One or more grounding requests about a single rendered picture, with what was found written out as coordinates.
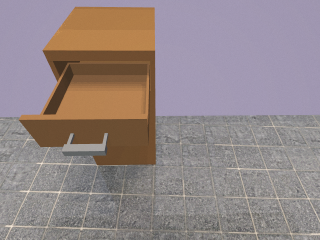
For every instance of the drawer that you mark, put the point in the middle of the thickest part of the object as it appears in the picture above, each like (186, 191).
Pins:
(94, 98)

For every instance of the cabinet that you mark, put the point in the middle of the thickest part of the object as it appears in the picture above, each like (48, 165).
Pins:
(110, 35)

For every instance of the handle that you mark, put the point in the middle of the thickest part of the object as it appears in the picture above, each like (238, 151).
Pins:
(70, 149)

